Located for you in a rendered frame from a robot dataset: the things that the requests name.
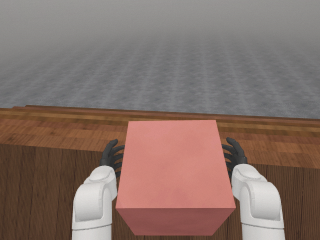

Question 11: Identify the robot left hand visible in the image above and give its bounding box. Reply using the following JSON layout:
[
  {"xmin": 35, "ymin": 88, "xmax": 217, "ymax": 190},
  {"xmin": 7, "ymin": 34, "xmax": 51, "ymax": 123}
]
[{"xmin": 99, "ymin": 139, "xmax": 125, "ymax": 178}]

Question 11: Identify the right robot forearm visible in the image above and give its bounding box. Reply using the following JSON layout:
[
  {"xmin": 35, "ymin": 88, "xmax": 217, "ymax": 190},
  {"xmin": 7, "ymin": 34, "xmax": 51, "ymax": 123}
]
[{"xmin": 231, "ymin": 164, "xmax": 285, "ymax": 240}]

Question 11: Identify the carton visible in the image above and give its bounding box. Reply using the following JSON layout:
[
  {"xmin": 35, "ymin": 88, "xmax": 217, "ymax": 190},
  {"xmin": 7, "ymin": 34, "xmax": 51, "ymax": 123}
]
[{"xmin": 115, "ymin": 120, "xmax": 236, "ymax": 236}]

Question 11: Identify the robot right hand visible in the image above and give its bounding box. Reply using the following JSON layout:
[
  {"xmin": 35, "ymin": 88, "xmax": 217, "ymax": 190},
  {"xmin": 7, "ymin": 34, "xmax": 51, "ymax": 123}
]
[{"xmin": 221, "ymin": 137, "xmax": 248, "ymax": 178}]

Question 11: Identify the left robot forearm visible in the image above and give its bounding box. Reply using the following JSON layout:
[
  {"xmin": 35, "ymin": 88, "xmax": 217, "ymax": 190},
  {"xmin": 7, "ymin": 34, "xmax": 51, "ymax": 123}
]
[{"xmin": 72, "ymin": 165, "xmax": 118, "ymax": 240}]

